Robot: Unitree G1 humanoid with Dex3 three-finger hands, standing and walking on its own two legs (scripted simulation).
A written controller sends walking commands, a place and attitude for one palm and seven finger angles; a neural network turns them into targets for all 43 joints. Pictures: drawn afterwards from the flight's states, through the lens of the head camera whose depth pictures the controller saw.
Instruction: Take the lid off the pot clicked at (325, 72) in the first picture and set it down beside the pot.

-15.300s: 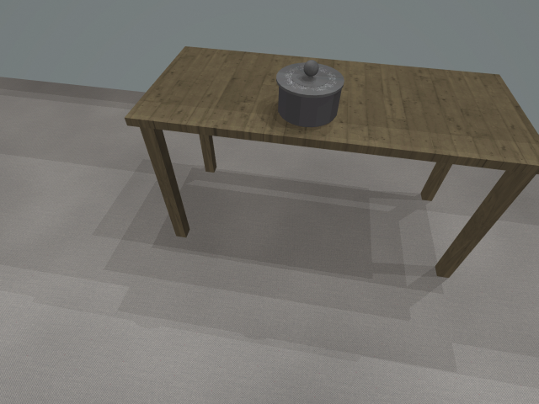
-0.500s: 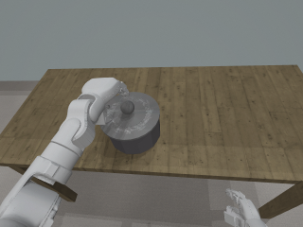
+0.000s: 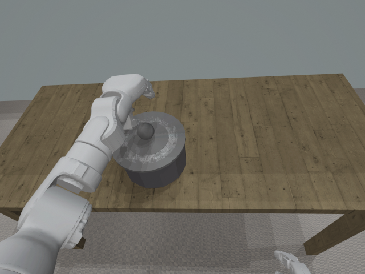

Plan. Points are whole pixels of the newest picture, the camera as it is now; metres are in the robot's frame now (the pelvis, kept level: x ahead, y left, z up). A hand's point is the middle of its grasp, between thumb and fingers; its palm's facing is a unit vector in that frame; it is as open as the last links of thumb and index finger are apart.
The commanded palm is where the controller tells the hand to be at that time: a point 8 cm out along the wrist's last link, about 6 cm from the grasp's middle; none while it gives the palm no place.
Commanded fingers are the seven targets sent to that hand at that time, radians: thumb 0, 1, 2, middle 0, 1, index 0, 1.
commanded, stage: move the open hand above the knob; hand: left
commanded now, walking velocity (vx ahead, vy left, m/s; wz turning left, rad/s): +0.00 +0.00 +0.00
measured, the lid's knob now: (145, 131) +0.46 +0.11 +0.04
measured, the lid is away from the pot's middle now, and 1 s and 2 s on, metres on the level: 0.00 0.00 0.00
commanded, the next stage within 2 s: lower the open fingers around the knob in 0.94 s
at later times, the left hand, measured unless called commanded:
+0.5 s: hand (130, 113) +0.43 +0.12 +0.13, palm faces -0.23 -0.06 -0.97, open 10.2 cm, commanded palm +0.41 +0.12 +0.19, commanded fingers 0.00 -0.30 1.41 -0.82 -0.08 -0.82 -0.08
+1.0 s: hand (135, 116) +0.43 +0.11 +0.12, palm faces -0.24 -0.05 -0.97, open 10.2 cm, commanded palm +0.41 +0.12 +0.19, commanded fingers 0.00 -0.30 1.41 -0.82 -0.08 -0.82 -0.08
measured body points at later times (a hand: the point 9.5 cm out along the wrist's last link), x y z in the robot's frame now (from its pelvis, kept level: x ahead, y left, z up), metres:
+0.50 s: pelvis +0.00 +0.00 +0.00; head +0.03 -0.04 +0.45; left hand +0.44 +0.12 +0.18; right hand +0.18 -0.23 -0.12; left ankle -0.05 +0.11 -0.74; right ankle +0.02 -0.13 -0.74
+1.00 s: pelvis +0.00 +0.00 +0.00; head +0.04 -0.04 +0.45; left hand +0.44 +0.11 +0.18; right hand +0.16 -0.24 -0.13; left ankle -0.05 +0.11 -0.74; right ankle +0.02 -0.13 -0.74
